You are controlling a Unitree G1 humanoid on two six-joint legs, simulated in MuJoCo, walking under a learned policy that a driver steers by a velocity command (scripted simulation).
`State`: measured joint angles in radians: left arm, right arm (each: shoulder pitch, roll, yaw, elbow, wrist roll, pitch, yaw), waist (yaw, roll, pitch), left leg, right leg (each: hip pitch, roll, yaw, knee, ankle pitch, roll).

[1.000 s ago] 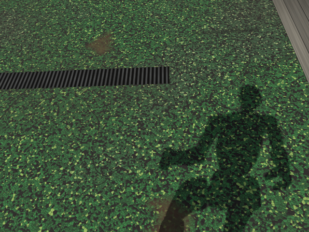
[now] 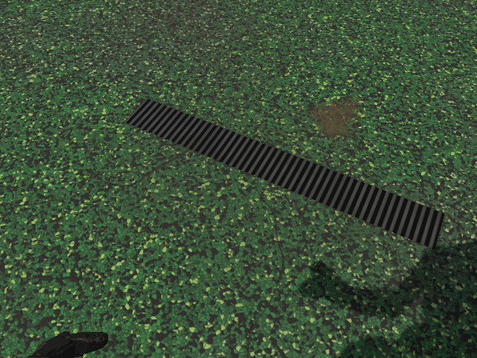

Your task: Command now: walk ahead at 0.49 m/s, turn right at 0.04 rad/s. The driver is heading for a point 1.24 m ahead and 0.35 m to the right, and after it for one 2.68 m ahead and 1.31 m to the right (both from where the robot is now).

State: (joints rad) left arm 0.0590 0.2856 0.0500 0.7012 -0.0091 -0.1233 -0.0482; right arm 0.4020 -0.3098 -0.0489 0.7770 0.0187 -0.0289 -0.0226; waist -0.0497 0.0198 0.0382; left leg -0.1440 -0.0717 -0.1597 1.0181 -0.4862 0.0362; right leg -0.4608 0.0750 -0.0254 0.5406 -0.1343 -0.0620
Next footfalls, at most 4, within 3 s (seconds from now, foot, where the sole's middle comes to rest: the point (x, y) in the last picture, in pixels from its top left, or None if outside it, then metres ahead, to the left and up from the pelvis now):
0.38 left None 0.39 0.13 -0.76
0.88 right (310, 314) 0.56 -0.21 -0.76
1.42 left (287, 203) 0.94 -0.19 -0.76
1.90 right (359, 160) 1.12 -0.47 -0.76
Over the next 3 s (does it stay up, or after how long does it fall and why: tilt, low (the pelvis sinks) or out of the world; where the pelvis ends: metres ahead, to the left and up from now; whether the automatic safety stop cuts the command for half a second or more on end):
stays up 1.13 -0.40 0.02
